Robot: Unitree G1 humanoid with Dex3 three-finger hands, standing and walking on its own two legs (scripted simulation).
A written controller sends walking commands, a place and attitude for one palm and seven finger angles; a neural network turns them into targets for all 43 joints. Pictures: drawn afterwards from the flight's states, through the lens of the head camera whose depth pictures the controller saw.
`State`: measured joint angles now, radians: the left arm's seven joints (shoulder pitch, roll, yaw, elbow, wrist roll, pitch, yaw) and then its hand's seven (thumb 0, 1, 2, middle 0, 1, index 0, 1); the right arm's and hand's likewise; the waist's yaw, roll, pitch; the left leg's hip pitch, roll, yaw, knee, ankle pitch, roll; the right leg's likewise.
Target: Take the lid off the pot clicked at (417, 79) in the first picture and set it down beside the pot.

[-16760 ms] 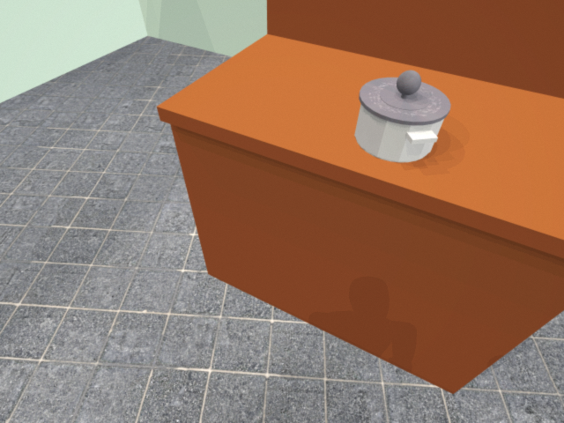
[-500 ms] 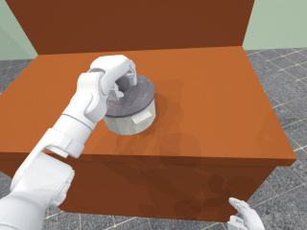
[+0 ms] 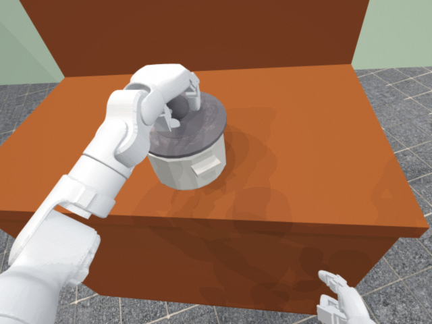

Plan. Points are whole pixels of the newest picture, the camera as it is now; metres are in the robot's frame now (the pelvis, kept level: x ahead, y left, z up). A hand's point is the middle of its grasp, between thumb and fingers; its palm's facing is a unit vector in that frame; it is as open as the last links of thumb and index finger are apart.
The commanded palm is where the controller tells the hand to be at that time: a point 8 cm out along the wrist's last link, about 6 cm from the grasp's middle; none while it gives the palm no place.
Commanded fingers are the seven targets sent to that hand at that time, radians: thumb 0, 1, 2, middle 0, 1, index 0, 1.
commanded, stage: lift the lid straight up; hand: left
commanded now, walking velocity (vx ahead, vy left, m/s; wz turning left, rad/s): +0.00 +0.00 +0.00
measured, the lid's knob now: (176, 106) +0.45 +0.08 +0.19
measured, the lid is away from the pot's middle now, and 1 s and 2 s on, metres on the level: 0.01 0.02 0.07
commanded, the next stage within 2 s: move the lid sideways beside the pot in 1.48 s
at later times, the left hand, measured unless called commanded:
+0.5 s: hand (163, 88) +0.43 +0.09 +0.24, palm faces -0.13 +0.00 -0.99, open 7.3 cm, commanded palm +0.41 +0.10 +0.33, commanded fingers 0.00 0.63 1.06 -0.94 -0.94 -0.94 -0.94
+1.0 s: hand (151, 66) +0.44 +0.10 +0.28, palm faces -0.07 -0.01 -1.00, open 7.3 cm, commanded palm +0.41 +0.11 +0.37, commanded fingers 0.00 0.63 1.06 -0.94 -0.94 -0.94 -0.94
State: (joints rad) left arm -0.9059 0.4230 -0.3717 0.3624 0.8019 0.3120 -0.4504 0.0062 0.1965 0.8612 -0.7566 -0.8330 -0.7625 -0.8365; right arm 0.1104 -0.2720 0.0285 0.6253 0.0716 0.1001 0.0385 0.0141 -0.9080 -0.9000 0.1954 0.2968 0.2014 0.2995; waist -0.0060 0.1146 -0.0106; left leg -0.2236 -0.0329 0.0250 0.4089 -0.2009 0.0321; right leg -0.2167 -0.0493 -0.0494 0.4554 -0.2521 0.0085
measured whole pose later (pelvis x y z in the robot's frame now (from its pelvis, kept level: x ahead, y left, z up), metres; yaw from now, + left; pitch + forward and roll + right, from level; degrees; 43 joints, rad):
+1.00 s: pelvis -0.01 +0.01 +0.00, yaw +0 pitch +1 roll +1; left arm -1.15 0.48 -0.34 0.47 0.82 0.33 -0.53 0.00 0.18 0.87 -0.77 -0.83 -0.77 -0.84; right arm 0.12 -0.29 0.04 0.62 0.08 0.05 0.01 0.01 -0.91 -0.90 0.20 0.30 0.20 0.30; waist -0.01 0.10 -0.02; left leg -0.23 -0.04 0.03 0.39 -0.18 0.04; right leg -0.23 -0.06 -0.04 0.44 -0.24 0.01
